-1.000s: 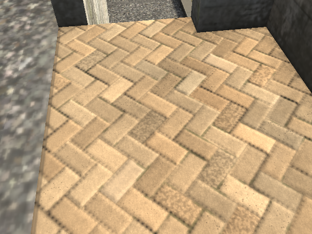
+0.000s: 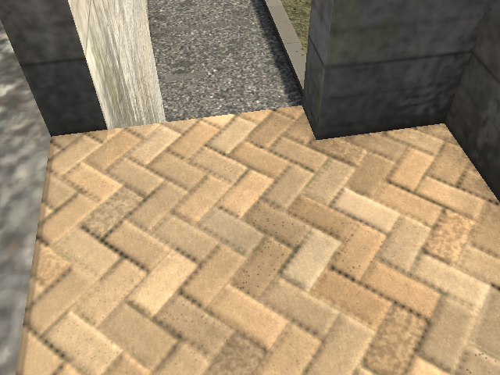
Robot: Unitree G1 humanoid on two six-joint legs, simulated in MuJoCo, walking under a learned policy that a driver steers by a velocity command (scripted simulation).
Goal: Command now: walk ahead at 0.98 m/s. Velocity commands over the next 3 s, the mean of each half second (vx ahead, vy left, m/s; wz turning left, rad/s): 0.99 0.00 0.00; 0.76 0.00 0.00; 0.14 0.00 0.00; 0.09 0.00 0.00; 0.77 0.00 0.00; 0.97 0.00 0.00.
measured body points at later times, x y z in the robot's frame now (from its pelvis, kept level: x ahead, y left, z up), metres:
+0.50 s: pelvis +0.48 -0.02 +0.00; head +0.50 -0.01 +0.45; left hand +0.38 +0.23 -0.14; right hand +0.69 -0.25 -0.09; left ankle +0.66 +0.14 -0.67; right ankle +0.38 -0.08 -0.74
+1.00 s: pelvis +0.94 +0.03 +0.00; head +0.98 +0.03 +0.45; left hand +1.12 +0.25 -0.11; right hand +0.88 -0.23 -0.14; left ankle +0.84 +0.09 -0.74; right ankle +1.13 -0.07 -0.70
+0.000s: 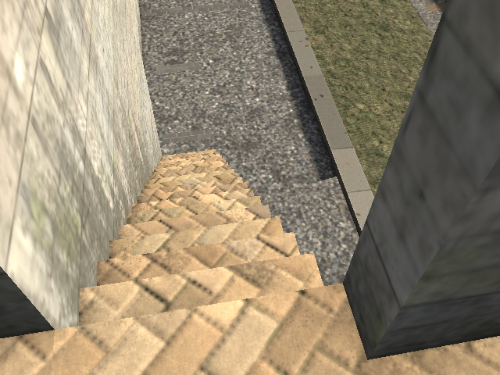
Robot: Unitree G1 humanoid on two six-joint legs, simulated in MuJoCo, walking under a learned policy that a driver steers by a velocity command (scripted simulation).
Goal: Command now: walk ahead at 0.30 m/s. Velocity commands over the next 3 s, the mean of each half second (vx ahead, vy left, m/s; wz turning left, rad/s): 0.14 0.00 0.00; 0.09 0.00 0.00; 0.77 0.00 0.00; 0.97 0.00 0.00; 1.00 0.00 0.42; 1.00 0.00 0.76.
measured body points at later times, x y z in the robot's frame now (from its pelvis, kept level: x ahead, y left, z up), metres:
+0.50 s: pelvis +0.12 +0.02 +0.00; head +0.12 +0.03 +0.45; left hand +0.12 +0.26 -0.15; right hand +0.15 -0.20 -0.15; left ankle +0.14 +0.14 -0.74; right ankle +0.21 -0.08 -0.74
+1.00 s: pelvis +0.17 +0.05 +0.01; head +0.16 +0.04 +0.46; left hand +0.15 +0.27 -0.15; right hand +0.12 -0.18 -0.15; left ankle +0.13 +0.14 -0.74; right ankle +0.19 -0.07 -0.71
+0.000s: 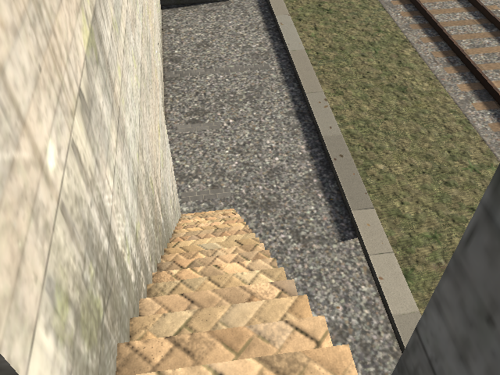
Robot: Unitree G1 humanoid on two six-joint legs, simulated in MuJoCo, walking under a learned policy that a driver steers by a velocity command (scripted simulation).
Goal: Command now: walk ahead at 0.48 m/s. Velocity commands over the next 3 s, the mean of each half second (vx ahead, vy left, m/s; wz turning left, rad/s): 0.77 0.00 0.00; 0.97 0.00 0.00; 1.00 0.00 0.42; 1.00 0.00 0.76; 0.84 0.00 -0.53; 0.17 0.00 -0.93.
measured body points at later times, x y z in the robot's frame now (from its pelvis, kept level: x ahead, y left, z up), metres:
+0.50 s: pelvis +0.20 -0.04 -0.01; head +0.21 -0.05 +0.44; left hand +0.12 +0.19 -0.15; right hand +0.38 -0.25 -0.12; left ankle +0.36 +0.10 -0.68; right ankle +0.09 -0.12 -0.75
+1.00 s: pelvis +0.45 -0.05 -0.12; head +0.47 -0.04 +0.33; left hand +0.66 +0.19 -0.21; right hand +0.43 -0.30 -0.25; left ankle +0.31 +0.05 -0.75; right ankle +0.64 -0.19 -0.78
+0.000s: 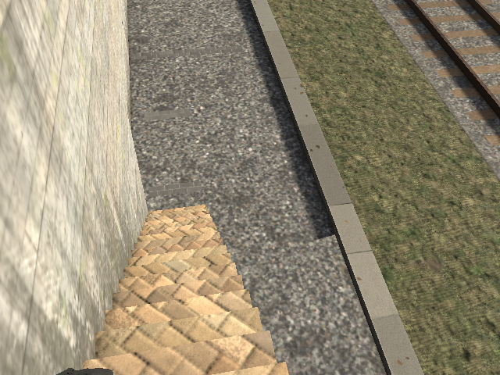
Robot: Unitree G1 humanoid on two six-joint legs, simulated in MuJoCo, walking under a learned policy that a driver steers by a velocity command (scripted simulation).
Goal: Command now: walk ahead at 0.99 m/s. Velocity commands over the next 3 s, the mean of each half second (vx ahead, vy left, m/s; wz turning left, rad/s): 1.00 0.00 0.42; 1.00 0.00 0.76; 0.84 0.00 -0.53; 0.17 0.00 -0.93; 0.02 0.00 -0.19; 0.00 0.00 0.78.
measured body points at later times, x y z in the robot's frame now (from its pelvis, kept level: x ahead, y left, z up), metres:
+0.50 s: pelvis +0.22 +0.00 -0.24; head +0.21 +0.01 +0.21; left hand +0.26 +0.25 -0.37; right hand +0.49 -0.21 -0.30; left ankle +0.39 +0.15 -0.92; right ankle +0.12 -0.11 -0.83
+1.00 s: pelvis +0.48 +0.13 -0.43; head +0.44 +0.14 +0.02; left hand +0.53 +0.43 -0.53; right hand +0.60 -0.10 -0.56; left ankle +0.31 +0.13 -1.05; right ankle +0.66 +0.03 -1.12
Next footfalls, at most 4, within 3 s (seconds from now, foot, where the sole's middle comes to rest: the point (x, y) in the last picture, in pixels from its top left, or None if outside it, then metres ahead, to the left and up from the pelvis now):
0.10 right None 0.16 -0.11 -0.88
0.58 left None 0.35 0.14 -1.09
1.12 right None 0.64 0.03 -1.31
1.44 left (131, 367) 0.83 0.41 -1.52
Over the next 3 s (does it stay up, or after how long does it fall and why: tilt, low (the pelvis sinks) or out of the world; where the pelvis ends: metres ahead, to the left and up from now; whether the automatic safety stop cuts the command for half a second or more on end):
stays up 1.24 0.33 -1.20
